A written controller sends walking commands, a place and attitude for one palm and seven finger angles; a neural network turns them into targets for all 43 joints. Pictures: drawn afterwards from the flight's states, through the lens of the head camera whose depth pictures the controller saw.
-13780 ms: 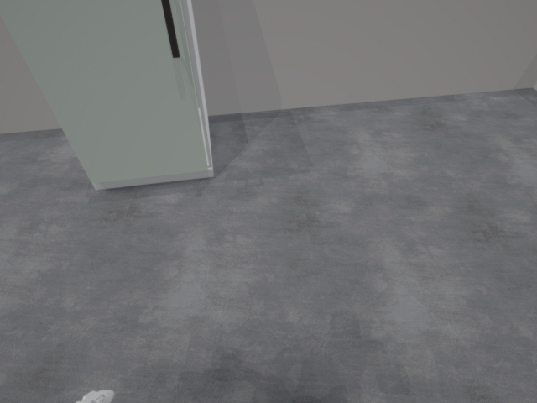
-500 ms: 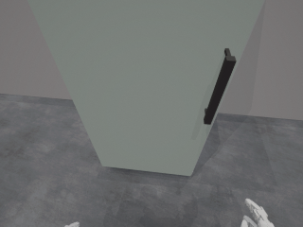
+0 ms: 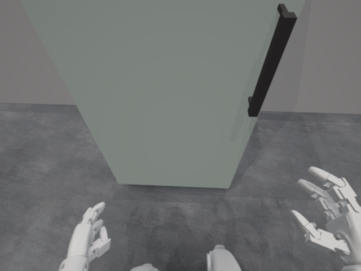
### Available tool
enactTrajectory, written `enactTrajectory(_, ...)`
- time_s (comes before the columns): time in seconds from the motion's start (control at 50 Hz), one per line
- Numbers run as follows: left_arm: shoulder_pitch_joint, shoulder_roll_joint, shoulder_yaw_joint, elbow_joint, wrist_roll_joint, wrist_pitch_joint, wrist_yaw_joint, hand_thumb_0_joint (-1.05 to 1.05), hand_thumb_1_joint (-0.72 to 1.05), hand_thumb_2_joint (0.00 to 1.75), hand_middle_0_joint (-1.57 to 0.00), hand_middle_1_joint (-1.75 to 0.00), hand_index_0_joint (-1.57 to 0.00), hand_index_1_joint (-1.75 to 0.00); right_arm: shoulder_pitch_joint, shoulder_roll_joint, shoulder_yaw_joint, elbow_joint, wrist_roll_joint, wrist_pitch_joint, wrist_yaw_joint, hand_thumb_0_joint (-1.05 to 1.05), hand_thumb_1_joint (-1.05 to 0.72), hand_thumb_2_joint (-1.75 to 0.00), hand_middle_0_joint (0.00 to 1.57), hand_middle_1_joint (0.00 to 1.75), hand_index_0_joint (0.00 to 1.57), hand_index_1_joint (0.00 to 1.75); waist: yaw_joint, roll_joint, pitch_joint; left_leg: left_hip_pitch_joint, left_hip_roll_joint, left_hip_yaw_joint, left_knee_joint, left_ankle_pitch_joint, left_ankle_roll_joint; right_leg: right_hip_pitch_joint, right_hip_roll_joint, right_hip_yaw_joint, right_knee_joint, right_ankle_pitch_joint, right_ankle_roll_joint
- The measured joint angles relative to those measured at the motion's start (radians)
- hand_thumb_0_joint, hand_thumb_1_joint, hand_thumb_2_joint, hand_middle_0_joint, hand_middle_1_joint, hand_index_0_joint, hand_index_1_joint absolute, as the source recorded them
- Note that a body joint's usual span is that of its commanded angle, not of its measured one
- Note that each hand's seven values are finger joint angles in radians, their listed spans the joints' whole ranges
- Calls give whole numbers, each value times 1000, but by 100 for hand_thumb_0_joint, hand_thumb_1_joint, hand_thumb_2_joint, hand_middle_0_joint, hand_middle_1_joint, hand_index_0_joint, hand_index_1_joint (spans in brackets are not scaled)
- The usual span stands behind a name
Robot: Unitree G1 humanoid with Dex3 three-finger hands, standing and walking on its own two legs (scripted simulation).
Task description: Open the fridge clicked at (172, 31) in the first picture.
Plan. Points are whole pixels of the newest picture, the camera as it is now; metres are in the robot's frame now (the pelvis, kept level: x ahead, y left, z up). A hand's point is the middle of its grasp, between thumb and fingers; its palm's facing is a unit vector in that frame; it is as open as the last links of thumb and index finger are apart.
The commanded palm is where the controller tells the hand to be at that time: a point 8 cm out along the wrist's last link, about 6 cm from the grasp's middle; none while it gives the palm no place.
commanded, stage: raise the hand to about handle height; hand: right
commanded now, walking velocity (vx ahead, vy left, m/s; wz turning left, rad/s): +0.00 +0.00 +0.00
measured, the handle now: (265, 68) +0.54 -0.19 +0.16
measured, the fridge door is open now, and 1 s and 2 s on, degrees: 0 0 0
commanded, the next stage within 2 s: move the hooked fingers beside the handle in 1.48 s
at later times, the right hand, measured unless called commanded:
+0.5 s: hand (342, 190) +0.25 -0.27 +0.11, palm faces +0.07 +1.00 -0.04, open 12.7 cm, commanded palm +0.22 -0.33 +0.13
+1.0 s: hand out of the picture +0.28 -0.31 +0.17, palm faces +0.09 +0.99 -0.05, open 13.9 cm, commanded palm +0.25 -0.35 +0.17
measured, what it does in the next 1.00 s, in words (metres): rises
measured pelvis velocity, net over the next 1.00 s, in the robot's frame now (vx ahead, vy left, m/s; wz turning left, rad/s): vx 0.01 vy -0.03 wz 0.01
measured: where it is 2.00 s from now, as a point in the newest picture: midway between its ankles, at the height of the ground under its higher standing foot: outside the picture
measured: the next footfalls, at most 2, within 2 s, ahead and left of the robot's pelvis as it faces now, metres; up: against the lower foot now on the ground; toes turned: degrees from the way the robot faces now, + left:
none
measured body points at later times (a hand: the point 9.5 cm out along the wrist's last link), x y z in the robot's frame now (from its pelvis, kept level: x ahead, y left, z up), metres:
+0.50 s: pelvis +0.01 -0.03 +0.04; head +0.04 -0.04 +0.49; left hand +0.18 +0.23 -0.03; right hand +0.24 -0.33 +0.12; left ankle -0.02 +0.10 -0.66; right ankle +0.07 -0.14 -0.66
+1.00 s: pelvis +0.01 -0.03 +0.06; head +0.01 -0.03 +0.51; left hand +0.18 +0.20 -0.02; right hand +0.27 -0.36 +0.17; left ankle -0.02 +0.10 -0.66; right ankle +0.07 -0.14 -0.66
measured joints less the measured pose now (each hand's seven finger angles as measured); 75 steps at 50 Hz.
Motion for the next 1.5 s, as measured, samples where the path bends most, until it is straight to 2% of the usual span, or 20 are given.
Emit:
enactTrajectory(0.06, 24, -19, -13, 6, -5, 12, 2, 1, 90, 90, -20, -30, -20, -30, -36, -28, -19, 34, 16, 88, 15, 1, -31, -64, 24, 68, 25, 69, 21, -8, 2, 29, 0, -16, -44, 22, -6, 39, -2, -17, -48, 17, -2)
enactTrajectory(0.1, 46, -24, -14, 5, -5, 15, 1, 2, 90, 90, -21, -30, -21, -30, -36, -34, -38, 45, 24, 123, 3, 0, -26, -62, 25, 71, 25, 72, 33, -11, 0, 49, 2, -29, -76, 37, -11, 67, -2, -32, -84, 27, -6)
enactTrajectory(0.2, 95, -5, -1, 9, -5, 8, -4, 2, 90, 90, -21, -30, -21, -30, -22, -23, -67, 47, 36, 107, -29, 0, -15, -57, 26, 79, 26, 79, 44, -12, -7, 87, 10, -53, -134, 62, -24, 115, 3, -60, -144, 44, -18)
enactTrajectory(0.34, 107, 42, 14, 16, -12, 1, 1, 2, 90, 90, -20, -30, -20, -30, -46, -26, -60, 67, 29, 99, -12, 0, 1, -50, 27, 89, 27, 90, 38, 0, 6, 126, 21, -62, -174, 77, -39, 152, 15, -71, -175, 51, -35)
enactTrajectory(0.46, 86, 46, 6, -2, -17, -8, 5, 2, 90, 90, -20, -30, -20, -30, -74, -43, -59, 40, 24, 121, -24, 0, 16, -44, 28, 98, 28, 99, 36, 10, 17, 181, 25, -61, -222, 97, -47, 199, 21, -73, -207, 61, -44)
enactTrajectory(0.72, 50, 17, -52, -40, -23, 4, 6, 1, 90, 90, -20, -30, -20, -30, -213, -84, -78, 80, 8, 255, -21, -1, 43, -33, 30, 116, 30, 116, 14, -5, 33, 289, 36, -58, -322, 145, -59, 300, 36, -74, -293, 101, -56)
enactTrajectory(0.86, 60, 19, -67, -26, -27, 11, 15, 1, 90, 90, -21, -30, -21, -30, -287, -109, -104, 128, 6, 296, -4, -1, 48, -30, 30, 119, 30, 119, 9, -11, 48, 333, 37, -56, -364, 166, -58, 347, 40, -74, -338, 123, -55)
enactTrajectory(1.02, 79, 38, -61, -5, -35, 11, 28, 1, 90, 90, -21, -30, -21, -30, -362, -141, -137, 197, 10, 336, 25, -2, 49, -30, 30, 120, 30, 120, 18, -12, 63, 371, 32, -55, -406, 187, -51, 389, 37, -73, -385, 146, -49)
enactTrajectory(1.22, 97, 57, -36, -8, -39, 8, 20, 2, 90, 90, -20, -30, -20, -30, -351, -130, -139, 214, 14, 337, 33, -2, 50, -30, 30, 120, 30, 120, 28, -13, 59, 383, 25, -63, -419, 191, -43, 410, 29, -79, -410, 154, -40)
enactTrajectory(1.38, 90, 51, -36, -3, -36, 10, 23, 2, 90, 90, -20, -30, -20, -30, -347, -116, -139, 213, 9, 311, 25, -2, 50, -30, 30, 120, 30, 120, 23, -12, 62, 386, 20, -62, -416, 187, -36, 416, 24, -77, -413, 153, -32)
enactTrajectory(1.5, 82, 45, -42, -4, -38, 15, 23, 2, 90, 90, -20, -30, -20, -30, -359, -121, -139, 242, 15, 320, 39, -2, 50, -30, 30, 120, 31, 120, 22, -16, 58, 381, 17, -60, -413, 185, -33, 413, 22, -75, -412, 152, -28)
